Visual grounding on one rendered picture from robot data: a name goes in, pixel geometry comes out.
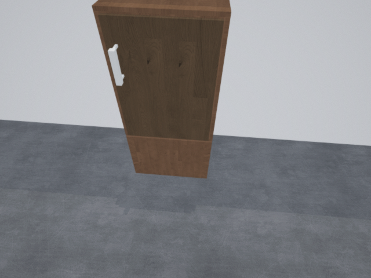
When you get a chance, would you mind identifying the handle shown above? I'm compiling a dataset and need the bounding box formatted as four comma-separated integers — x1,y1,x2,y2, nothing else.
108,44,125,86

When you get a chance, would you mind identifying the cupboard door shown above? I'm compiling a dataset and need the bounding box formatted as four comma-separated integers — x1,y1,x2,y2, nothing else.
98,13,224,141

